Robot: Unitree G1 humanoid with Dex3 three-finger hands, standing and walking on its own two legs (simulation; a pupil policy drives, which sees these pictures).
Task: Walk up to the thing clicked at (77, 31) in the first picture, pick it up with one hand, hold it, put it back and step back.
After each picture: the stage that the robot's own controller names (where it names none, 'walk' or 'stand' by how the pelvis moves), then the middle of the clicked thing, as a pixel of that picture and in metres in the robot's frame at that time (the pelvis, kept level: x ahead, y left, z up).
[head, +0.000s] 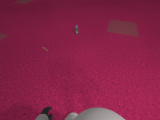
stand; (76, 30) +2.14 +0.44 -0.65
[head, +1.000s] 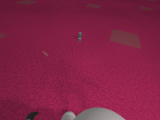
walk; (79, 36) +2.01 +0.24 -0.63
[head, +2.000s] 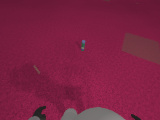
walk; (83, 45) +1.38 +0.12 -0.64
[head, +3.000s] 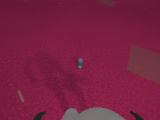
walk; (80, 64) +0.90 +0.14 -0.65
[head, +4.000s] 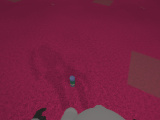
walk; (72, 81) +0.55 +0.19 -0.64
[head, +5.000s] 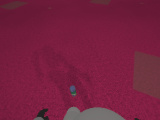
stand; (73, 91) +0.41 +0.21 -0.63
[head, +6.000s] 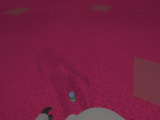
stand; (72, 97) +0.37 +0.21 -0.66
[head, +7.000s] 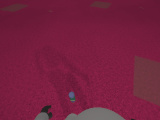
stand; (72, 97) +0.35 +0.21 -0.65
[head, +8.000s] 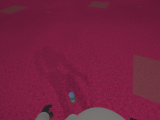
stand; (72, 97) +0.35 +0.21 -0.66
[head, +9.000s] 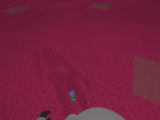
stand; (72, 96) +0.38 +0.21 -0.66
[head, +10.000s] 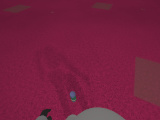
stand; (73, 97) +0.37 +0.20 -0.66
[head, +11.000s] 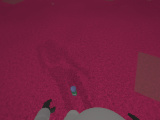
go down; (73, 91) +0.39 +0.19 -0.65
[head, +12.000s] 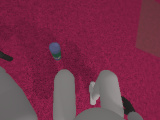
go down; (56, 53) +0.46 +0.23 -0.24
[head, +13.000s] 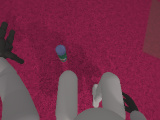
close in; (62, 54) +0.47 +0.22 -0.25
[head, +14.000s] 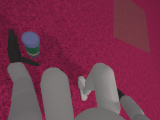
close in; (32, 47) +0.46 +0.27 -0.16
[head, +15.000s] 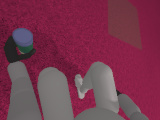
close; (25, 46) +0.45 +0.28 -0.16
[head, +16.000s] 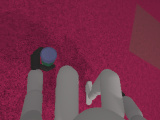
lift; (48, 60) +0.34 +0.27 -0.12
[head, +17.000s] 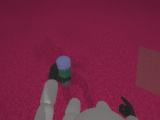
lift; (65, 73) +0.31 +0.17 +0.04
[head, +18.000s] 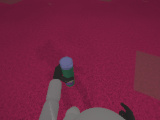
hold; (68, 73) +0.32 +0.16 +0.03
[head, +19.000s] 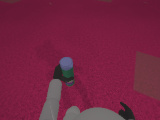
hold; (68, 73) +0.32 +0.16 +0.03
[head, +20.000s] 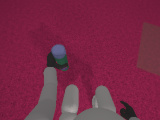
crouch; (61, 60) +0.41 +0.19 -0.03
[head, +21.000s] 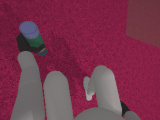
lower; (36, 42) +0.49 +0.26 -0.12
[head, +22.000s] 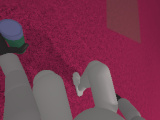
lower; (16, 40) +0.47 +0.29 -0.17
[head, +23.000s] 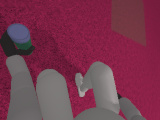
lower; (23, 43) +0.46 +0.28 -0.17
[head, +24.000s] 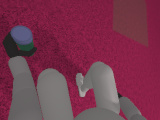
lower; (26, 44) +0.45 +0.27 -0.17
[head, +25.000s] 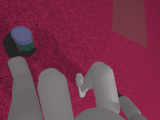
lower; (25, 45) +0.45 +0.27 -0.17
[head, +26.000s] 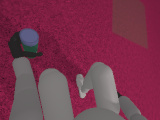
open; (30, 46) +0.45 +0.26 -0.17
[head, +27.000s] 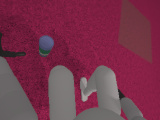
stand; (45, 48) +0.44 +0.25 -0.19
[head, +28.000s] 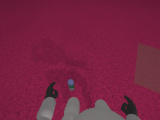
stand; (71, 85) +0.40 +0.18 -0.54
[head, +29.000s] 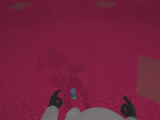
stand; (73, 94) +0.39 +0.18 -0.60
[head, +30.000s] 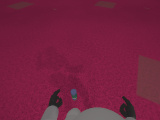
stand; (74, 95) +0.38 +0.17 -0.60
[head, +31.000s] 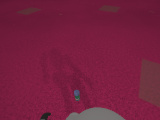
stand; (77, 95) +0.41 +0.17 -0.65
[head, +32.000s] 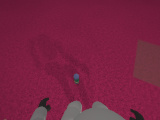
walk; (76, 79) +0.47 +0.15 -0.63
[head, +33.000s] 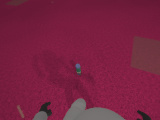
walk; (78, 69) +0.71 +0.23 -0.63
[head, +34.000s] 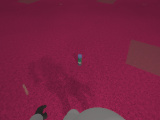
stand; (79, 60) +0.99 +0.20 -0.64
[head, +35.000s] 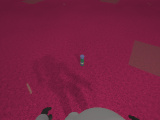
stand; (82, 60) +0.99 +0.17 -0.66
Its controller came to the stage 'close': yes
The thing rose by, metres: 0.68
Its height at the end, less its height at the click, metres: +0.00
